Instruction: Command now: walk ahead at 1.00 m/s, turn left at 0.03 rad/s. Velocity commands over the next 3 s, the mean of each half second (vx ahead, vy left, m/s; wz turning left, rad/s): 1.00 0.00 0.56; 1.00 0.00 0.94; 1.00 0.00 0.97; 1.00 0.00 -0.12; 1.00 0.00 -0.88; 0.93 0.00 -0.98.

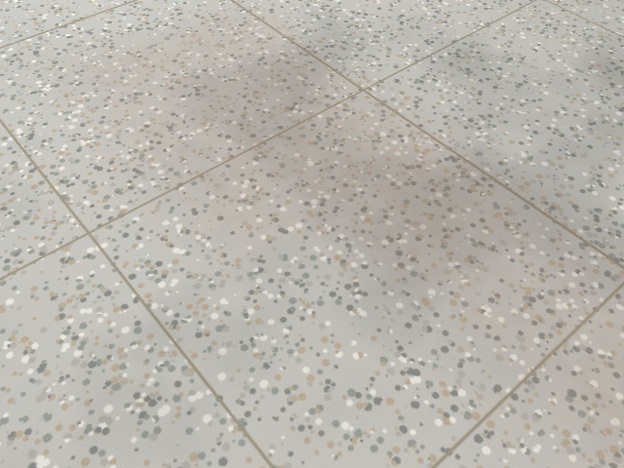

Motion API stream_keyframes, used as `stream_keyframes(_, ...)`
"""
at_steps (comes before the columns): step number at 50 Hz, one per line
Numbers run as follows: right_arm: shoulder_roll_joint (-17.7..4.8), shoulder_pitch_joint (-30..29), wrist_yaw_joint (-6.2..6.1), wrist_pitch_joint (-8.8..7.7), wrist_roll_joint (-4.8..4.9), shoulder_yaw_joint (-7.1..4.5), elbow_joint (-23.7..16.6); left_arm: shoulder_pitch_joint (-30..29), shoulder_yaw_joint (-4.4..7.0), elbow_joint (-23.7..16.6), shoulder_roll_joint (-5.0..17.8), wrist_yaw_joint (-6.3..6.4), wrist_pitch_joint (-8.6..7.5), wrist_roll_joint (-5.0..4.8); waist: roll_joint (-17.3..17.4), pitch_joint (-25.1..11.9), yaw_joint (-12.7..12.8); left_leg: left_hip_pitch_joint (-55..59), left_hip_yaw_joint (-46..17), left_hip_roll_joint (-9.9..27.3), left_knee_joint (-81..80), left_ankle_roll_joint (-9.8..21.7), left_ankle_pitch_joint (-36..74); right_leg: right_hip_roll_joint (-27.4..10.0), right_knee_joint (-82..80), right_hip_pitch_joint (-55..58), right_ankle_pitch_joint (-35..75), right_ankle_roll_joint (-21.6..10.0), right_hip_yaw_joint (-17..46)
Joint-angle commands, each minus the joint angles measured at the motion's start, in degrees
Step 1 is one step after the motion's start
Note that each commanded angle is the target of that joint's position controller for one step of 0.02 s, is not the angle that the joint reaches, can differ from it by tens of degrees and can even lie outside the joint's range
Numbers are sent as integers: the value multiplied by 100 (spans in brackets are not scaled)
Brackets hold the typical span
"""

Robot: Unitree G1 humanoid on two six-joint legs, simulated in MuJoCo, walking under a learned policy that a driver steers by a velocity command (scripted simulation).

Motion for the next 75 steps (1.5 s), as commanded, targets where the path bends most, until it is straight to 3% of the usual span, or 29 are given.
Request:
stream_keyframes(1, -700, 523, 130, 217, 17, -181, -70, 134, 152, -210, 583, 24, -424, -38, 244, 167, -123, -749, -218, 242, -745, 38, 168, -1975, -2444, 30, 744, -444, 1864)
stream_keyframes(9, -447, -1087, 355, 64, 169, -103, -349, 671, 46, 121, 523, -26, -736, -167, -32, 369, 373, -483, 1012, -495, -3971, 683, 3203, -1496, -2978, 1258, 4858, 739, -361)
stream_keyframes(12, -767, -611, 355, 108, 85, -192, -179, 581, 130, 121, 956, 210, -616, -78, -625, -194, -25, 123, 1351, -1085, -4272, 893, 2472, -1828, -1823, 2424, 7906, 1015, -596)
stream_keyframes(14, -1251, 1150, 271, 182, 86, -408, 311, 137, 221, -18, 1203, 332, -367, 73, -820, -941, -967, 1695, 1266, -1434, -4112, 1126, 1436, -2021, 537, 2265, 8846, 1038, -566)
stream_keyframes(15, -1500, 2406, 193, 202, 67, -571, 634, -349, 263, -148, 1305, 334, -274, 88, -592, -1216, -1698, 2921, 723, -1216, -4515, 1471, 1021, -1871, 2782, 1350, 7813, 974, -564)
stream_keyframes(16, -1657, 2414, 103, 257, 132, -655, 782, -539, 66, -227, 542, 190, -350, 160, 557, -862, -1359, 3768, 25, -725, -4134, 1679, 752, -936, 5104, -536, 1520, 872, -406)
stream_keyframes(17, -2116, 1615, 88, 318, 6, -751, 546, -50, -98, -808, 25, 90, -469, -68, 1965, -1337, -368, 5097, -3355, 456, -5074, 2920, 106, -265, 6888, -3213, -1353, 1232, 474)
stream_keyframes(18, -1860, 1341, 72, 314, 40, -749, 255, -320, -189, -1002, 336, 72, -633, 13, 716, -1469, -573, 4895, -4543, 791, -6357, 2913, -861, -604, 6519, -3644, -791, 1051, 1251)
stream_keyframes(20, -1263, 1001, 33, 274, 68, -616, 368, -587, -196, -981, 501, 19, -689, 76, -679, -263, -1, 2890, -3578, 455, -6817, 2230, -773, -1197, 5069, -3011, -92, 953, 1196)
stream_keyframes(24, -1300, 699, 20, -27, 127, -555, 273, -805, -327, -1200, 360, -34, -211, 251, -403, 339, 421, 626, -2131, -481, -7132, 1999, 311, -1609, 3325, -1945, -141, 1304, 828)
stream_keyframes(32, -1560, 1033, 31, -40, 193, -754, 242, -2177, -385, -1725, 322, -83, -305, -51, 362, -14, -372, 1709, -1937, -656, -6552, 1264, 2988, -1114, -186, -779, 2175, 1239, 601)
stream_keyframes(35, -1932, 605, 18, -71, 116, -833, 123, -441, -88, -1269, 937, 87, -383, -77, 260, -1159, 619, 2013, -1879, -762, -4315, 882, 4516, -889, -397, 1285, 1039, 1048, 654)
stream_keyframes(36, -1713, 288, 29, -148, 86, -774, 5, 893, 74, -994, 1235, 203, -410, -12, 139, -1824, 1284, 1178, -1692, -946, -2741, 800, 3731, -1488, -62, 2796, 175, 908, 1106)
stream_keyframes(37, -696, 332, 0, -207, 149, -513, -246, 1739, 207, -839, 1646, 295, -420, 217, -1332, -2484, 1302, -296, -1080, -1449, -835, 806, -599, -3154, -515, 4190, -1968, 738, 3093)
stream_keyframes(38, -631, 935, 28, -158, 352, -365, -568, 1008, 314, -898, 1947, 220, -355, 204, -2810, -2968, 543, -1480, -639, -1453, 253, 735, -1081, -3940, -1792, 4330, -3000, 162, 6169)
stream_keyframes(39, -1096, 378, -27, -21, 150, -410, -312, 294, 222, -1069, 1180, 189, -310, 164, -1333, -1828, 618, -1895, -433, -924, 392, 752, -351, -3509, -1892, 3410, -3539, 186, 5297)
stream_keyframes(41, -1165, -252, 126, 94, -2, -449, -346, 121, 85, -858, 607, 143, -288, 131, -218, -762, 579, -1679, -217, -541, -156, 623, 201, -2955, -1767, 2102, -1242, 385, 3214)
stream_keyframes(45, -658, -777, 356, 362, -65, -280, -775, 652, 14, -188, 283, 35, -480, -72, -591, -176, 284, -1908, -122, -139, -418, 548, 327, -2643, -2029, 1455, 967, 636, 1408)
stream_keyframes(53, -660, -2147, 580, 370, -33, -99, -1290, 800, 103, 175, 753, 51, -587, -39, -218, 577, 202, -779, 1280, -641, -3256, 903, 1811, -2101, -2486, 1237, 4621, 1045, -1007)
stream_keyframes(55, -787, -1815, 526, 346, -35, -144, -1142, 1007, 181, 177, 1082, 145, -488, -50, -513, 172, -45, -127, 1548, -1075, -3508, 1099, 1459, -2238, -1607, 1835, 7159, 1119, -1088)
stream_keyframes(57, -1141, -264, 408, 312, -22, -329, -698, 705, 280, 60, 1414, 224, -292, -20, -741, -642, -908, 1566, 1350, -1379, -3568, 1352, 909, -2526, 460, 1672, 8189, 1042, -945)
stream_keyframes(58, -1411, 1039, 289, 269, -8, -507, -265, 395, 290, -106, 1414, 196, -214, 1, -609, -1147, -1423, 3167, 925, -1413, -3995, 1581, 765, -2530, 2230, 809, 7399, 947, -814)
stream_keyframes(59, -1666, 1071, 119, 289, 79, -678, -74, 413, 242, -135, 1031, 88, -192, 70, 209, -995, -1117, 4109, 111, -1002, -4294, 1734, 370, -1687, 4299, -663, 2000, 1000, -759)
stream_keyframes(60, -2335, 444, 71, 411, -10, -783, -337, 712, 84, -700, 433, 43, -256, 69, 1317, -1206, -231, 5038, -2707, 255, -4680, 2460, 1071, -931, 6318, -2739, -1327, 1266, -338)
stream_keyframes(61, -2357, 813, 35, 467, -21, -855, -522, 156, 81, -1147, 764, 40, -415, -12, 637, -1976, -649, 5451, -4230, 725, -5895, 2983, -116, -983, 6454, -3520, -913, 1263, 886)
stream_keyframes(64, -1671, 357, -98, 258, 49, -697, -252, -225, -7, -1067, 732, 62, -464, 92, -540, -87, 145, 2736, -3237, 204, -6626, 2366, 567, -1626, 4725, -2908, -520, 1308, 1017)
stream_keyframes(67, -1367, 133, -76, 18, 92, -547, -250, -176, -44, -1090, 582, 33, -115, 219, -511, 194, 547, 1063, -2290, -352, -6812, 2221, 1098, -1848, 3441, -1996, -858, 1545, 903)
stream_keyframes(71, -1485, 138, 5, -93, 112, -633, -198, -1372, -215, -1540, 198, -102, -118, 3, -62, 321, 215, 88, -1736, -950, -6979, 1737, 1627, -1592, 1164, -740, 1591, 1477, 631)
stream_keyframes(75, -1529, 684, 19, -107, 173, -670, 45, -1470, -140, -1454, 449, -87, -167, -53, 171, -31, -105, 1585, -1876, -606, -6504, 1367, 3091, -1287, -2, -243, 2181, 1176, 570)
